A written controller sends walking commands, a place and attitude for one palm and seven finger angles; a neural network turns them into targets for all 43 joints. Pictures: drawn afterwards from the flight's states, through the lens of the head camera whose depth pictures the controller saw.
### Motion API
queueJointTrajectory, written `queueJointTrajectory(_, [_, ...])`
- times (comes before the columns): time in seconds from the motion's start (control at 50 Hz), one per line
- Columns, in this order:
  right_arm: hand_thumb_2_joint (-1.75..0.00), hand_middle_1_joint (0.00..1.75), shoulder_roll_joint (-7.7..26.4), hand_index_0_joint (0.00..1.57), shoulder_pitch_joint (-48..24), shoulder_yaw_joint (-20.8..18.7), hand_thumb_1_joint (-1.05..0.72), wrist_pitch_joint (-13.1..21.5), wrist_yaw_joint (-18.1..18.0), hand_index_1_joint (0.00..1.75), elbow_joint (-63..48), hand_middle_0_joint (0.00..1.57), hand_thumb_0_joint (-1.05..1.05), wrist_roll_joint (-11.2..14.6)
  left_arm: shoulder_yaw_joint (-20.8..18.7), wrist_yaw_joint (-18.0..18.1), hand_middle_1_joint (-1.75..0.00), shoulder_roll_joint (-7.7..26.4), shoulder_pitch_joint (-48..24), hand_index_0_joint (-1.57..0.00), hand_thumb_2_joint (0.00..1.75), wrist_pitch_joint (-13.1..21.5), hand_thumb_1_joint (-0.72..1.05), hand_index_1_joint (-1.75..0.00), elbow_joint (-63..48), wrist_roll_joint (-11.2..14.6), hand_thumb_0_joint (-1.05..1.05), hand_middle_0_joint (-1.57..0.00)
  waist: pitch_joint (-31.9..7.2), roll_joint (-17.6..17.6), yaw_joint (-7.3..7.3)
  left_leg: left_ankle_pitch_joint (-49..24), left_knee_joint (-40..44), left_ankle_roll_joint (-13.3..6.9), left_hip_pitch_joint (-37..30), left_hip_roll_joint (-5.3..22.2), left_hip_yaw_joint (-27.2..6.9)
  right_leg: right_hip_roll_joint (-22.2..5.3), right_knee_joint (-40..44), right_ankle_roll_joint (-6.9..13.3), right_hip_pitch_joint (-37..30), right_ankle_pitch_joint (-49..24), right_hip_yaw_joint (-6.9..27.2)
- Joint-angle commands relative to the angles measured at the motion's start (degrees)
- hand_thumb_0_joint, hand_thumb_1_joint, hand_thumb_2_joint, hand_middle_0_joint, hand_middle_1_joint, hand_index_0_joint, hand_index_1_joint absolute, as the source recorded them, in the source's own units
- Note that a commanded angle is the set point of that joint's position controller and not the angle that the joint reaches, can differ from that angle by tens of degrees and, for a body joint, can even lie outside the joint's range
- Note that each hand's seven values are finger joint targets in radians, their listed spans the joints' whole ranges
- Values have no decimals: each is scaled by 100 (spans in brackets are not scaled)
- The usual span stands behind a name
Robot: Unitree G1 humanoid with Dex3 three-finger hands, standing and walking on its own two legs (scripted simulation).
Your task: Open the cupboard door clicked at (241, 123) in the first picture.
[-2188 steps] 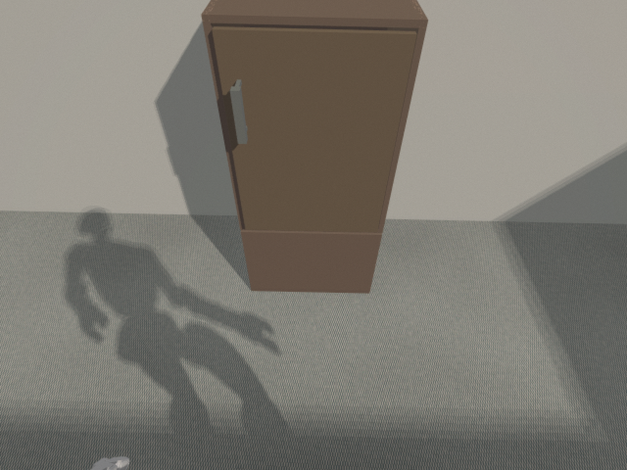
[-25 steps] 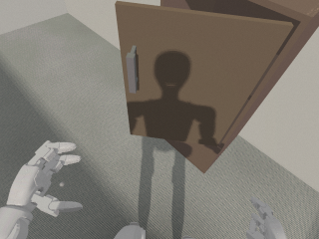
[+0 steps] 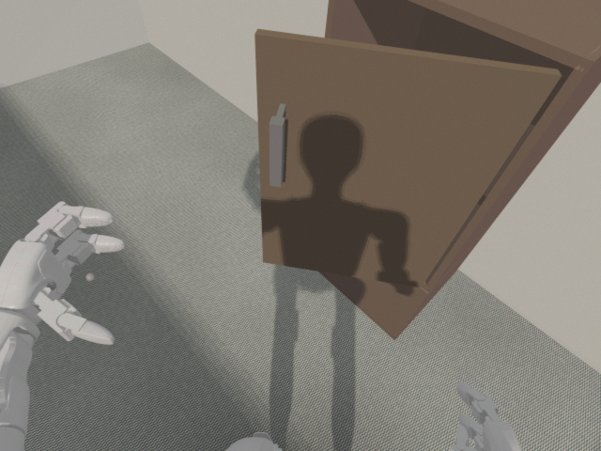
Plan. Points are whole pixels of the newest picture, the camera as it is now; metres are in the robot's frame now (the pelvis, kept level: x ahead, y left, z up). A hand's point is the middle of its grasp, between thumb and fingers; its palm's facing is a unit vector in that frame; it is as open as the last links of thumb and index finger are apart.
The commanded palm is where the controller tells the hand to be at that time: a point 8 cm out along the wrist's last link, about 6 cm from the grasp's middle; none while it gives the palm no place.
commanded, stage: raise the hand with hooked fingers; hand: left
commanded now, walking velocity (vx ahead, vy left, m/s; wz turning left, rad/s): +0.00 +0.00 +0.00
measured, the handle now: (279, 146) +0.57 +0.08 +0.07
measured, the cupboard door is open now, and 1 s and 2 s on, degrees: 37 37 37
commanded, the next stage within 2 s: move the hooked fingers beside the handle in 0.48 s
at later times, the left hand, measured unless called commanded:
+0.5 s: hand (118, 280) +0.29 +0.25 +0.08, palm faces -0.05 -1.00 -0.05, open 13.9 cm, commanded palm +0.27 +0.30 +0.08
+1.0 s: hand (163, 236) +0.36 +0.21 +0.08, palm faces -0.08 -1.00 -0.02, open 13.9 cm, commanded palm +0.34 +0.27 +0.08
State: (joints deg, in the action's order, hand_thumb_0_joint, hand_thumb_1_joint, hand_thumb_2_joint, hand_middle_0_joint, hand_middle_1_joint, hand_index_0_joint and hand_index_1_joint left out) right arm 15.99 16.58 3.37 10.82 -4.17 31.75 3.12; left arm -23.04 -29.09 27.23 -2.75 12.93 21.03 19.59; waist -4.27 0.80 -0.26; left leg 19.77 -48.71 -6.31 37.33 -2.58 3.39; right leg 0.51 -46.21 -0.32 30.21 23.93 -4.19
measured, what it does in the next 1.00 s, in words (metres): stands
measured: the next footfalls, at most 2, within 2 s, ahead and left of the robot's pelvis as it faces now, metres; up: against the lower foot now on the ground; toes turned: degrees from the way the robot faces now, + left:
none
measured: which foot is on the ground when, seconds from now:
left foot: down 0.00-1.00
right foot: down 0.00-1.00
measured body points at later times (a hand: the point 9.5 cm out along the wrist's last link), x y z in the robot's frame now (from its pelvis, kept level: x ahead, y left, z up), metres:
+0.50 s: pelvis +0.01 -0.02 +0.00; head +0.05 -0.01 +0.45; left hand +0.29 +0.30 +0.08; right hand +0.16 -0.28 -0.07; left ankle +0.05 +0.03 -0.70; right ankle -0.01 -0.13 -0.70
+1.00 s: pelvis +0.02 -0.04 +0.00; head +0.07 -0.03 +0.45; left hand +0.36 +0.27 +0.08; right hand +0.14 -0.31 -0.09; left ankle +0.05 +0.03 -0.70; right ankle -0.01 -0.13 -0.70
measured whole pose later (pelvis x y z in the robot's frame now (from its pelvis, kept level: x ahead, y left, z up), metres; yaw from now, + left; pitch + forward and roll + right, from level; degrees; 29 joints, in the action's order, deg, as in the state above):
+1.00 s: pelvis +0.02 -0.04 +0.00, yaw -1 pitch +11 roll -2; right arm 16.8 17.6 2.3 8.4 -4.0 33.4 3.5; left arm -22.3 -30.6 27.4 -14.6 14.2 35.1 18.4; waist -5.1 1.1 -2.7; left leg 20.8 -49.1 -3.8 39.3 -0.4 2.2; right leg 3.0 -46.4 2.7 32.4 25.1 -4.9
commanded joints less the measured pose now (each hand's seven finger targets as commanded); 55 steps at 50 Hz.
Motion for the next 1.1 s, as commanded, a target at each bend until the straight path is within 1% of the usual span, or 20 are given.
queueJointTrajectory(0.0, [-90,30,1044,20,-216,-490,-90,287,-118,30,-859,20,0,66,-303,-316,-120,1199,-1087,-30,30,-2,-50,-120,-646,185,0,-30,-1122,494,-61,-85,1316,734,-2057,542,-1574,157,523,214,858,-437,-19])
queueJointTrajectory(0.06, [-90,30,1058,20,-161,-523,-90,330,-48,30,-891,20,0,34,-374,-357,-120,1262,-987,-30,30,91,-50,-120,-914,251,0,-30,-1398,535,-7,-617,1208,736,-2294,539,-1548,181,554,228,815,-597,-18])
queueJointTrajectory(0.12, [-90,30,1062,20,-129,-549,-90,361,3,30,-840,20,0,-22,-650,-204,-120,1551,-992,-30,30,321,-50,-120,-1180,245,0,-30,-1338,595,43,-883,1170,762,-2298,530,-1497,192,561,272,739,-669,-25])
queueJointTrajectory(0.2, [-90,30,1027,20,-111,-540,-90,337,14,30,-814,20,0,-19,-778,-81,-120,1523,-1002,-30,30,501,-50,-120,-1167,310,0,-30,-1322,618,-4,-904,1128,702,-2218,501,-1352,191,594,254,714,-690,-29])
queueJointTrajectory(0.22, [-90,30,1039,20,-75,-544,-90,332,11,30,-749,20,0,-38,-846,-46,-120,1651,-1049,-30,30,518,-50,-120,-1141,263,0,-30,-1271,644,8,-953,1091,681,-2131,478,-1284,190,634,276,611,-729,8])
queueJointTrajectory(0.26, [-90,30,1007,20,-74,-526,-90,310,11,30,-781,20,0,-15,-662,-95,-120,1479,-1064,-30,30,501,-50,-120,-1077,232,0,-30,-1254,813,-51,-768,1107,643,-2125,469,-1250,189,652,255,683,-644,13])
queueJointTrajectory(0.34, [-90,30,986,20,-111,-511,-90,315,-16,30,-779,20,0,21,-469,-213,-120,1365,-1047,-30,30,427,-50,-120,-1028,204,0,-30,-1257,788,-102,-715,1036,524,-2021,423,-1123,195,755,263,537,-690,72])
queueJointTrajectory(0.42, [-90,30,990,20,-120,-523,-90,343,-34,30,-740,20,0,9,-627,-263,-120,1521,-1093,-30,30,472,-50,-120,-1155,301,0,-30,-1402,633,-73,-1100,867,481,-1987,373,-1017,196,780,271,338,-946,108])
queueJointTrajectory(0.5, [-90,30,974,20,-161,-491,-90,313,-47,30,-755,20,0,19,-672,-283,-120,1468,-1041,-30,30,447,-50,-120,-814,357,0,-30,-1214,344,-87,-939,846,438,-1675,342,-926,199,787,228,347,-905,110])
queueJointTrajectory(0.56, [-90,30,959,20,-173,-481,-90,299,-41,30,-748,20,0,38,-601,-314,-120,1391,-1032,-30,30,416,-50,-120,-648,353,0,-30,-1182,359,-73,-1002,793,416,-1570,304,-830,179,798,226,262,-1037,167])
queueJointTrajectory(0.6, [-90,30,971,20,-177,-471,-90,279,-62,30,-716,20,0,44,-507,-347,-120,1386,-1335,-30,30,385,-50,-120,-567,325,0,-30,-1185,446,-131,-946,706,389,-1487,287,-759,154,806,201,317,-1027,224])
queueJointTrajectory(0.62, [-90,30,990,20,-121,-484,-90,261,-78,30,-636,20,0,29,-574,-332,-120,1540,-1645,-30,30,405,-50,-120,-546,292,0,-30,-1131,314,-193,-953,637,372,-1412,285,-745,146,823,210,269,-1064,282])
queueJointTrajectory(0.72, [-90,30,978,20,-79,-458,-90,242,-133,30,-534,20,0,27,-215,-363,-120,1406,-2601,-30,30,577,-50,-120,-445,201,0,-30,-1315,553,-315,-845,525,356,-1477,286,-735,121,770,205,423,-909,360])
queueJointTrajectory(0.74, [-90,30,975,20,-20,-457,-90,218,-134,30,-510,20,0,32,-400,-342,-120,1554,-2472,-30,30,570,-50,-120,-193,188,0,-30,-1395,496,-273,-831,539,356,-1474,294,-735,138,785,201,392,-884,358])
queueJointTrajectory(0.84, [-90,30,971,20,22,-463,-90,147,-98,30,-479,20,0,37,-447,-241,-120,1657,-2607,-30,30,596,-50,-120,41,87,0,-30,-1791,538,-176,-1130,514,351,-1521,288,-709,101,682,192,149,-1204,381])
queueJointTrajectory(0.86, [-90,30,968,20,33,-468,-90,107,-84,30,-510,20,0,43,-504,-209,-120,1669,-2472,-30,30,530,-50,-120,185,96,0,-30,-1742,393,-145,-1146,516,343,-1415,280,-689,102,682,175,101,-1268,383])
queueJointTrajectory(0.9, [-90,30,970,20,33,-472,-90,45,-71,30,-520,20,0,52,-572,-167,-120,1741,-2450,-30,30,463,-50,-120,363,65,0,-30,-1660,480,-99,-1196,520,353,-1300,277,-648,83,673,173,56,-1373,395])
queueJointTrajectory(0.98, [-90,30,964,20,111,-498,-90,-75,-27,30,-606,20,0,50,-525,-70,-120,1653,-2411,-30,30,422,-50,-120,422,32,0,-30,-1706,291,-90,-1403,513,341,-1236,278,-592,103,634,142,-31,-1693,395])
queueJointTrajectory(1.0, [-90,30,955,20,109,-504,-90,-93,-14,30,-613,20,0,60,-450,-45,-120,1592,-2549,-30,30,453,-50,-120,362,27,0,-30,-1670,387,-131,-1400,512,349,-1285,284,-586,106,629,141,45,-1680,383])
queueJointTrajectory(1.08, [-90,30,983,20,243,-546,-90,-193,4,30,-562,20,0,50,-454,32,-120,1571,-2716,-30,30,574,-50,-120,440,0,0,-30,-1681,224,-209,-1493,463,341,-1281,301,-590,145,587,129,118,-1782,378])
